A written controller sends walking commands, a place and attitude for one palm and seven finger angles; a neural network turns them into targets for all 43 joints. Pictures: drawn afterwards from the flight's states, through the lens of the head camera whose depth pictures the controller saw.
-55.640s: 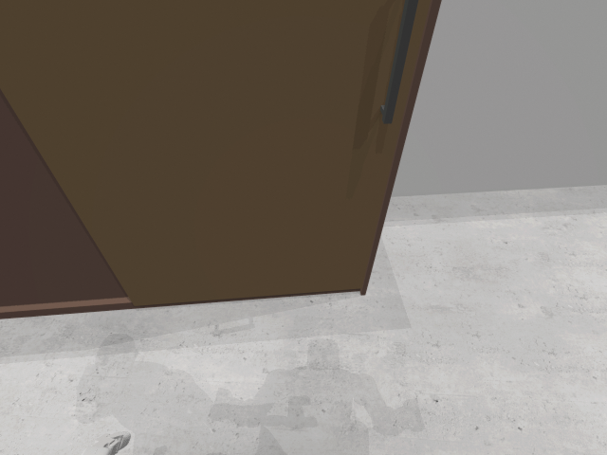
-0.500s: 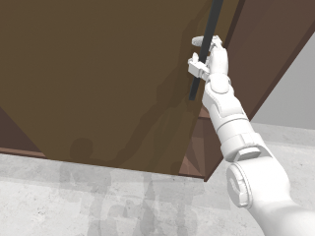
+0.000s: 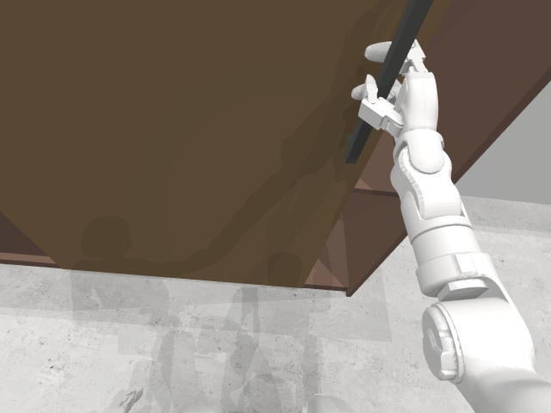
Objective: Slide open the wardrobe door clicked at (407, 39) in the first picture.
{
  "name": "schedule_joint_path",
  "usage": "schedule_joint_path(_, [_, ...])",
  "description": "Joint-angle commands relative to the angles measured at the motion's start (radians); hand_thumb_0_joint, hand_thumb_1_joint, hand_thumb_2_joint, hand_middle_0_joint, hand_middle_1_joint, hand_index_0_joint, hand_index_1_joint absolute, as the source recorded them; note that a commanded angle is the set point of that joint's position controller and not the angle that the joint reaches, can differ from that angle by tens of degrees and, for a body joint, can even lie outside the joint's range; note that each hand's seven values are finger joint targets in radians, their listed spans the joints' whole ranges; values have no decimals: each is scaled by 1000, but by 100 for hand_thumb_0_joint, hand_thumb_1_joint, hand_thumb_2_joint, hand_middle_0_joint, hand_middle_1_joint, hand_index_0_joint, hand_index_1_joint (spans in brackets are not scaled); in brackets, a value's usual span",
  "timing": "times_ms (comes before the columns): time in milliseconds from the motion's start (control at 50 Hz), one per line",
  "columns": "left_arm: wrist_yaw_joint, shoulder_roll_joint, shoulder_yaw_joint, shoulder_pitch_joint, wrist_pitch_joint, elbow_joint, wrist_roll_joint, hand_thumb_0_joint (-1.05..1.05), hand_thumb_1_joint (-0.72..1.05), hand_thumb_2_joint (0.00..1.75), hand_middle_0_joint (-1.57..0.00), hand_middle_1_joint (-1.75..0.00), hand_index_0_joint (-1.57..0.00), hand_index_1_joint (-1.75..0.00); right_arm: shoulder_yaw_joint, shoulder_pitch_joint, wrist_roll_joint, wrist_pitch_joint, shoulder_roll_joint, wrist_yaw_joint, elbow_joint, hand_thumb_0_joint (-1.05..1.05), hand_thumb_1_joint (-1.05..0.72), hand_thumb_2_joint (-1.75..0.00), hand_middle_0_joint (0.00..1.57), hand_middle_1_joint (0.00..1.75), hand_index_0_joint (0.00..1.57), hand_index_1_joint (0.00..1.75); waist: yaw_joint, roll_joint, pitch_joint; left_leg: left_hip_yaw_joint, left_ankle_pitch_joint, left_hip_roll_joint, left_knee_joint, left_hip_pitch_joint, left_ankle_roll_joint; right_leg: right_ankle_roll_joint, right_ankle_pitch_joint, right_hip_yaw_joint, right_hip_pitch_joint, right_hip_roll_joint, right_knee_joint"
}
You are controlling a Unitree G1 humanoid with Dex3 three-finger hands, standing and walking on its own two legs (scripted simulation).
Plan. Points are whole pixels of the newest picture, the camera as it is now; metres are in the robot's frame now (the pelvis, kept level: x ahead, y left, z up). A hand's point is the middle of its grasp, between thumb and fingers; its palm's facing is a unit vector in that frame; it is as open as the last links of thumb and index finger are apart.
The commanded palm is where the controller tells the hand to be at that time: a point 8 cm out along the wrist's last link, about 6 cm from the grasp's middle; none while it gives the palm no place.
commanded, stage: step sideways, sliding the door along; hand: right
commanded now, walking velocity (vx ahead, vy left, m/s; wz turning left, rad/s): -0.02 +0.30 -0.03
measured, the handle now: (380, 80) +0.52 -0.10 +0.19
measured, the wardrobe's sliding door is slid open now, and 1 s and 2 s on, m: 0.18 0.26 0.39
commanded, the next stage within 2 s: none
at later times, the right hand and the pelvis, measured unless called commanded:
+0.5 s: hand (353, 99) +0.49 -0.06 +0.18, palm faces +0.33 +0.94 -0.12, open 6.2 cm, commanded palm +0.46 -0.02 +0.18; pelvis +0.09 +0.15 -0.01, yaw -9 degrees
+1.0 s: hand (288, 88) +0.48 +0.03 +0.19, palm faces +0.37 +0.93 +0.00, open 6.3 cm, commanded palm +0.45 +0.10 +0.18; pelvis +0.16 +0.20 +0.02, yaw -14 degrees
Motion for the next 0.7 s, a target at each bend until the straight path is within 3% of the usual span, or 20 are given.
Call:
schedule_joint_path(0, [8,51,18,-124,-90,-164,19,0,90,90,-20,-30,-20,-30,233,-624,-50,-128,164,78,-441,0,-90,-90,45,140,45,140,39,233,-359,-268,873,255,-163,373,101,4,-20,-45,-96,23,26])
schedule_joint_path(60, [6,52,34,-125,-87,-171,31,0,90,90,-20,-30,-20,-30,298,-612,-60,-153,212,78,-545,0,-90,-90,45,140,45,140,81,208,-457,-67,995,160,114,247,-16,-2,420,-104,265,-21,-442])
schedule_joint_path(80, [-5,102,63,-93,-84,-175,31,0,90,90,-20,-30,-20,-30,304,-597,-48,-161,189,79,-584,0,-90,-90,45,140,45,140,99,92,-516,-65,693,111,286,-48,-82,-67,859,49,578,-172,-477])
schedule_joint_path(100, [-31,141,84,-83,-79,-193,24,0,90,90,-20,-30,-20,-30,336,-611,-35,-167,221,92,-642,0,-90,-90,45,140,45,140,86,-128,-598,-139,-21,30,527,-415,-112,-212,1354,384,855,-443,-343])
schedule_joint_path(120, [-71,141,88,-120,-76,-191,19,0,90,90,-20,-30,-20,-30,314,-621,-26,-166,218,103,-626,0,-90,-90,45,140,45,140,63,-47,-631,-299,-185,70,663,-442,-49,-255,1279,402,873,-526,-314])
schedule_joint_path(180, [-87,136,110,-146,-65,-216,15,0,90,90,-20,-30,-20,-30,303,-618,-52,-150,197,117,-704,0,-90,-90,45,140,45,140,70,30,-479,-260,-159,103,476,-528,-56,-202,1087,211,763,-472,-304])
schedule_joint_path(300, [-93,125,115,-158,-103,-277,6,0,90,90,-20,-30,-20,-30,304,-478,-62,-150,169,133,-795,0,-90,-90,45,140,45,140,81,-230,-501,-36,159,30,100,-195,-103,-76,998,-87,605,-239,-277])
schedule_joint_path(340, [-78,116,99,-182,-130,-283,2,0,90,90,-20,-30,-20,-30,287,-407,-58,-149,141,127,-818,0,-90,-90,45,140,45,140,71,-240,-482,11,292,7,-4,-46,-116,-32,903,-135,516,-197,-234])
schedule_joint_path(380, [-71,84,84,-200,-139,-290,-9,0,90,90,-20,-30,-20,-30,259,-349,-69,-145,94,119,-862,0,-90,-90,45,140,45,140,47,-85,-496,-20,691,60,-102,155,-111,-37,679,-155,369,-111,-109])
schedule_joint_path(420, [-50,35,73,-200,-135,-265,2,0,90,90,-20,-30,-20,-30,203,-266,-86,-128,-1,105,-902,0,-90,-90,45,140,45,140,39,259,-542,-251,1257,294,-91,353,-28,-12,-12,-114,85,53,66])
schedule_joint_path(440, [-35,60,79,-216,-125,-253,-7,0,90,90,-20,-30,-20,-30,182,-196,-78,-104,-9,95,-915,0,-90,-90,45,140,45,140,26,391,-565,-312,1311,327,-73,371,6,41,-126,-46,54,45,139])
schedule_joint_path(460, [-21,34,65,-224,-124,-276,6,0,90,90,-20,-30,-20,-30,209,-150,-81,-106,38,96,-961,0,-90,-90,45,140,45,140,8,430,-534,-274,1306,308,-51,342,-1,21,-134,-16,52,33,139])
schedule_joint_path(500, [-24,20,45,-243,-160,-274,8,0,90,90,-20,-30,-20,-30,279,-141,-73,-122,107,95,-1110,0,-90,-90,45,140,45,140,29,365,-530,-215,1365,270,9,372,-14,5,-91,-28,28,41,-61])
schedule_joint_path(520, [-28,30,44,-229,-165,-266,10,0,90,90,-20,-30,-20,-30,298,-135,-69,-131,131,88,-1130,0,-90,-90,45,140,45,140,43,380,-540,-170,1344,252,46,373,-29,4,29,-52,77,16,-195])
schedule_joint_path(540, [-26,53,53,-240,-165,-256,11,0,90,90,-20,-30,-20,-30,313,-141,-65,-143,136,74,-1156,0,-90,-90,45,140,45,140,61,287,-564,-121,1197,210,109,282,-69,-2,343,-78,244,-36,-364])
schedule_joint_path(560, [-36,80,69,-243,-161,-280,12,0,90,90,-20,-30,-20,-30,342,-125,-56,-154,177,78,-1167,0,-90,-90,45,140,45,140,55,172,-588,-73,867,157,173,82,-117,-32,885,-2,457,-180,-404])
schedule_joint_path(580, [-63,109,88,-233,-159,-309,13,0,90,90,-20,-30,-20,-30,364,-133,-55,-166,196,86,-1193,0,-90,-90,45,140,45,140,37,14,-616,-73,217,97,245,-165,-120,-104,1347,120,666,-319,-317])
schedule_joint_path(600, [-97,110,93,-198,-157,-311,7,0,90,90,-20,-30,-20,-30,368,-106,-60,-166,212,94,-1138,0,-90,-90,45,140,45,140,20,-12,-639,-124,-70,74,296,-247,-97,-151,1483,94,739,-358,-258])
schedule_joint_path(640, [-103,92,85,-212,-179,-328,15,0,90,90,-20,-30,-20,-30,402,-185,-69,-174,234,101,-1229,0,-90,-90,45,140,45,140,34,-201,-573,-112,-47,73,232,-322,-102,-126,1372,-41,772,-305,-203])
schedule_joint_path(680, [-123,80,68,-191,-195,-325,7,0,90,90,-20,-30,-20,-30,423,-129,-72,-168,240,100,-1192,0,-90,-90,45,140,45,140,34,-224,-530,-70,61,47,166,-255,-98,-100,1345,-95,719,-261,-183])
